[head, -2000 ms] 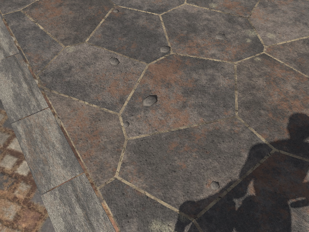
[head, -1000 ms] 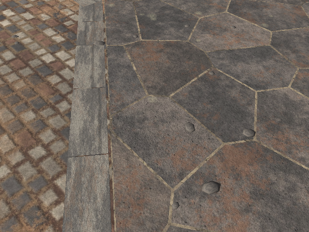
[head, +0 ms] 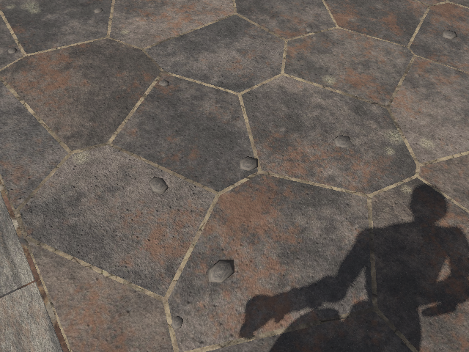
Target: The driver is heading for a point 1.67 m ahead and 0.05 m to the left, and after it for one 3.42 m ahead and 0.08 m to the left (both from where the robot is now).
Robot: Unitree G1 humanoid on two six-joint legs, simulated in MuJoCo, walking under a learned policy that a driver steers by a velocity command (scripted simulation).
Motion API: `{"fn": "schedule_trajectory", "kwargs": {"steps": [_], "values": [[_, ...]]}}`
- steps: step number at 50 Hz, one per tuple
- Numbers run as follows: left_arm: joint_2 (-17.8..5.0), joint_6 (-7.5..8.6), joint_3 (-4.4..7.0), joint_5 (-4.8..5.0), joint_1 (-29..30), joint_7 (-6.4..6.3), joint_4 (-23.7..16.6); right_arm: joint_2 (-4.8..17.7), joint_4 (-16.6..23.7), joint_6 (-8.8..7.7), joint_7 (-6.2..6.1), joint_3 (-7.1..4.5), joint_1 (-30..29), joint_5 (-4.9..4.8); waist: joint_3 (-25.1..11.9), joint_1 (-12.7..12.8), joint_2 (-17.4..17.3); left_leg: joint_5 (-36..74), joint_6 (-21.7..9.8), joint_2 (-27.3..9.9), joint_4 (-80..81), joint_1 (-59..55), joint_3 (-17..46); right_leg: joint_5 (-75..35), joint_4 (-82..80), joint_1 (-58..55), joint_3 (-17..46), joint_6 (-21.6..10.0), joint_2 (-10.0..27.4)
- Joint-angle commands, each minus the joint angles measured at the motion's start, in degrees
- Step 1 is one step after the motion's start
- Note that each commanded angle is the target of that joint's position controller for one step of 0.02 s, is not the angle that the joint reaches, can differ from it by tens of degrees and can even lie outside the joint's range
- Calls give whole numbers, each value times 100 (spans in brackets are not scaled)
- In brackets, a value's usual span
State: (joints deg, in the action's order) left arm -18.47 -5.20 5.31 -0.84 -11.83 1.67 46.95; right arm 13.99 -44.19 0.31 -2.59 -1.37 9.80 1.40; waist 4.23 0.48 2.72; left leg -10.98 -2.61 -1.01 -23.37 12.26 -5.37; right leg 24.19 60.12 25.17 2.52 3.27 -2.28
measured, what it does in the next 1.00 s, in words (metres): steps on the spot: right foot, then left foot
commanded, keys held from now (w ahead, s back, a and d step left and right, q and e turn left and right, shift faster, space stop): e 0.28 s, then no key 0.22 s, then q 0.50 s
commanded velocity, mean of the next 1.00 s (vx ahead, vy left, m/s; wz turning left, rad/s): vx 0.00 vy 0.00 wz -0.12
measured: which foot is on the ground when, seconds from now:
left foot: down 0.00-0.22, up 0.24-0.66, down 0.68-1.00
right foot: up 0.00-0.20, down 0.22-0.72, up 0.74-0.98, down 1.00-1.00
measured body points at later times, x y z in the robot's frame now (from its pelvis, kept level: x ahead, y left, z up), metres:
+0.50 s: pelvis -0.01 -0.05 +0.00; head +0.01 -0.08 +0.45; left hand +0.17 +0.19 -0.10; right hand +0.01 -0.34 -0.14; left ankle +0.03 +0.09 -0.68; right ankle -0.03 -0.11 -0.75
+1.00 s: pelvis -0.02 -0.06 -0.01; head +0.02 -0.07 +0.44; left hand +0.12 +0.22 -0.12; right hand +0.06 -0.36 -0.14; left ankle +0.02 +0.07 -0.75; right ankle -0.03 -0.16 -0.75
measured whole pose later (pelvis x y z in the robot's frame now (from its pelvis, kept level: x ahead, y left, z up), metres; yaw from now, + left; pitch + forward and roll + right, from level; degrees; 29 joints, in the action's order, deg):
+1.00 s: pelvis -0.02 -0.06 -0.01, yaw -2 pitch +1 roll +0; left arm -16.8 -1.1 2.1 -0.5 -9.0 -2.2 45.8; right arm 18.0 -48.0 3.6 0.1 -4.8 11.1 0.2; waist 4.0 -1.0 -1.1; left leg -12.2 1.0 4.1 -28.0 16.3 10.9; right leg 19.4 28.5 13.5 2.4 0.1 -2.9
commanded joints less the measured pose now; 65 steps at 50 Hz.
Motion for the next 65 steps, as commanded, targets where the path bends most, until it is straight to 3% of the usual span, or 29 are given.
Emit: {"fn": "schedule_trajectory", "kwargs": {"steps": [1, 6, 9, 10, 11, 12, 13, 14, 15, 17, 20, 25, 28, 30, 33, 35, 36, 37, 38, 41, 46, 49, 50, 51, 52, 53, 55, 59, 65], "values": [[-284, 4, 18, 2, 92, 63, -416, 947, 229, -54, 21, -265, 213, 26, -510, -151, -1129, 1498, -993, -1497, 628, -830, 981, 56, -480, 318, -184, 2, 145], [-228, 34, -59, 66, 267, 115, -624, 1163, 224, -27, 147, -365, 164, 63, -600, -187, -1275, 1597, -923, -1631, 357, -501, 639, 207, -1636, -553, -589, -255, 174], [-194, 115, -69, 73, 15, 105, -632, 1269, 207, 33, 188, -421, 74, -14, -695, 23, -1149, 1519, -611, -1632, -211, -293, 369, -422, -2880, -1271, -753, -470, 86], [-269, 179, -53, 25, -161, 56, -572, 1224, 155, 59, 198, -426, 177, -30, -717, 126, -826, 1022, -273, -1514, -668, 82, 136, -1025, -3630, -1789, -567, -553, 55], [-716, 269, 41, -74, -293, -23, -578, 971, 163, 100, 235, -379, 409, -10, -613, 131, 436, -333, 164, -1016, -1950, 982, -385, -1114, -4583, -2273, 919, -757, 980], [-1636, 305, 249, -32, -361, -35, -699, 574, 632, 166, 173, -250, 84, -2, -324, 134, 1639, -2550, 506, 82, -2807, 2351, -322, -3094, -4578, -2146, 2953, -1610, 2456], [-1399, 297, 265, -26, -678, -62, -603, 820, 624, 235, 93, -276, -260, 38, -460, 452, 802, -2527, 475, -75, -3610, 2265, 505, -3152, -4422, -2035, 2655, -2021, 2388], [-1041, 286, 149, 4, -375, -101, -621, 853, 551, 257, 119, -305, -172, -52, -315, 194, 494, -2021, 431, -149, -3810, 2238, 679, -2902, -4390, -1869, 2116, -1942, 1996], [-762, 268, 55, 14, 99, -134, -691, 871, 415, 221, 154, -319, 1, -113, -201, -43, 367, -1479, 390, -216, -3662, 2117, 742, -2661, -4425, -1745, 1631, -1677, 1577], [-482, 307, -47, 55, 367, -190, -763, 965, 219, 197, 204, -360, 289, 25, -451, -137, 517, -987, 403, -133, -3766, 1908, 614, -3423, -4314, -1970, 1176, -1507, 1191], [-472, 386, -85, 63, 80, -177, -650, 824, 158, 257, 246, -329, 339, -23, -657, -76, 221, -876, 468, -78, -3694, 1769, 600, -3905, -4258, -2218, 1087, -1525, 1223], [-469, 422, -152, -13, -182, -230, -437, 729, 130, 329, 205, -283, 130, -35, -440, 107, 352, -1012, 457, -64, -2698, 1580, 634, -3304, -4342, -2291, 1290, -1572, 1302], [-209, 474, -310, -89, -19, -274, -312, 516, -47, 316, 198, -186, 223, -73, -454, 76, 305, -1065, 360, -40, -1734, 674, 613, -3019, -4371, -1891, 1038, -1488, 1245], [-328, 490, -315, -117, 12, -307, -198, 565, -122, 297, 174, -181, 242, -110, -399, 72, 346, -1083, 287, 88, -1317, 263, 564, -2986, -4275, -1693, 1024, -1455, 1266], [-607, 445, -227, -5, 140, -375, -100, 649, -166, 186, 157, -173, 383, -118, -376, -164, 110, -216, 143, 147, -153, -169, 560, -3176, -3826, -1634, 953, -1282, 1267], [-528, 462, -209, -14, 57, -405, -179, 1053, -147, 52, 132, -229, 478, -19, -575, -67, -445, 1286, -82, -555, 114, -607, 1610, -2443, -3181, -1324, 655, -932, 847], [-315, 432, -221, 23, -5, -398, -215, 1442, -192, 51, 171, -354, 374, -128, -437, 129, -1238, 2335, -560, -1068, 81, -494, 2389, -1273, -2834, -926, 0, -705, 47], [-255, 389, -251, -29, 131, -432, -174, 1250, -172, 45, 227, -326, 452, -135, -426, -84, -1379, 2630, -991, -1550, 329, -401, 2984, -375, -2380, -786, -235, -579, -190], [-249, 362, -229, -21, 227, -426, -194, 1175, -168, 35, 245, -313, 505, -95, -377, -177, -1467, 2613, -1231, -1676, 500, -410, 3197, 409, -1771, -526, -181, -556, -279], [-209, 336, -199, 26, 330, -343, -270, 1217, -188, 100, 166, -395, 347, -71, -295, -56, -1037, 2153, -1158, -1238, 528, -393, 2801, 558, -852, -75, 87, -413, -67], [-130, 407, -246, 78, 279, -351, -356, 1225, -141, 246, 226, -510, 205, -89, -654, -166, -1186, 1927, -826, -778, 289, -476, 2671, 109, -2085, -552, -137, -207, -189], [-170, 469, -223, 43, -338, -414, -254, 1244, -14, 298, 272, -547, -244, -138, -745, 196, -1145, 1324, -394, -445, -80, 178, 2732, -914, -3873, -1735, -217, -298, -241], [-539, 502, -136, -34, -454, -471, -245, 1033, 60, 275, 270, -496, -182, -158, -736, 148, -571, 316, -70, -93, -539, 777, 2481, -745, -4534, -2230, 437, -432, 411], [-1178, 477, -19, -96, -304, -494, -400, 505, 181, 234, 269, -369, 106, -168, -765, -23, 943, -1418, 238, 788, -1721, 1695, 1511, -446, -5047, -2579, 2190, -886, 2026], [-1260, 437, 6, -142, -82, -449, -448, 932, 128, 251, 213, -459, 51, -23, -585, 18, 938, -2282, 266, 706, -2814, 1740, 1085, -1017, -4910, -1686, 2498, -1496, 2550], [-818, 450, -114, -144, 65, -411, -537, 1132, 47, 269, 218, -527, 64, -15, -373, -104, 381, -2073, 206, 520, -3433, 1604, 1269, -1442, -4838, -1384, 2190, -1633, 2358], [-418, 486, -229, -89, 505, -406, -652, 1042, -151, 329, 321, -544, 313, -27, -201, -346, 268, -1429, 244, 408, -3983, 1599, 1110, -2080, -4619, -1413, 1034, -1347, 1652], [-498, 532, -192, -65, -71, -440, -534, 899, -49, 380, 486, -463, 50, -46, -406, -2, 467, -1277, 510, 355, -3741, 1910, 789, -3532, -4238, -2354, 377, -1438, 1559], [-669, 521, -99, -89, -310, -361, -453, 733, 260, 443, 563, -349, -413, -91, -441, 207, 605, -1468, 454, 167, -2556, 1425, 456, -3720, -4048, -2467, 46, -1556, 1871]]}}
Next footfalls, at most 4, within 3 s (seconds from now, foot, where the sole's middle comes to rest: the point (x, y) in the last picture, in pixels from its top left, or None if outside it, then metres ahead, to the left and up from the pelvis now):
0.22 right None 0.01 -0.12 -0.78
0.68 left None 0.05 0.06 -0.78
1.00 right None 0.02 -0.16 -0.78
1.46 left None -0.02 0.05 -0.78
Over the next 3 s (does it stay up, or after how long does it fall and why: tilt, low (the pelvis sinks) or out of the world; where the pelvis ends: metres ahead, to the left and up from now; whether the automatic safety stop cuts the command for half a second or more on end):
stays up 0.40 -0.02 -0.01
